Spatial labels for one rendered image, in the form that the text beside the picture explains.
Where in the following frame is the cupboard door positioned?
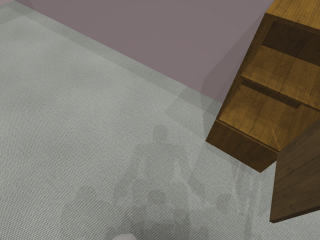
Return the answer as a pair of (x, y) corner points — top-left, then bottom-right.
(269, 118), (320, 224)

